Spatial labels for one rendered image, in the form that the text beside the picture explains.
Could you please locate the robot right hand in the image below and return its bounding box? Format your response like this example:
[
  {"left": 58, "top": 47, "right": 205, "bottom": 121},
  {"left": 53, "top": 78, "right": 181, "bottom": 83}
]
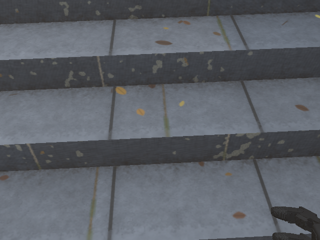
[{"left": 271, "top": 206, "right": 320, "bottom": 240}]

